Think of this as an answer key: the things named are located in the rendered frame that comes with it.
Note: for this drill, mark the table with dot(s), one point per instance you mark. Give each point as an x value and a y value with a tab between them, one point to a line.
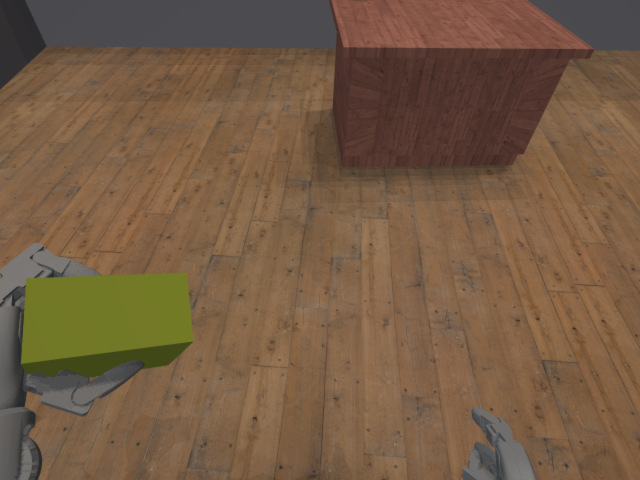
444	82

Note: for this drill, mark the robot left forearm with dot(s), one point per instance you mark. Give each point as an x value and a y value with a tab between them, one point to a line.
20	456

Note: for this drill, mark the left robot hand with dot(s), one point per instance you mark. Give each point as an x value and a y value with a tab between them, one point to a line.
67	391

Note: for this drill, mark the sponge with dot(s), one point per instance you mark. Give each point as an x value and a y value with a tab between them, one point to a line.
91	324

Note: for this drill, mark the right robot hand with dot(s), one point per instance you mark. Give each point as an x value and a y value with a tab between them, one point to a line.
509	461

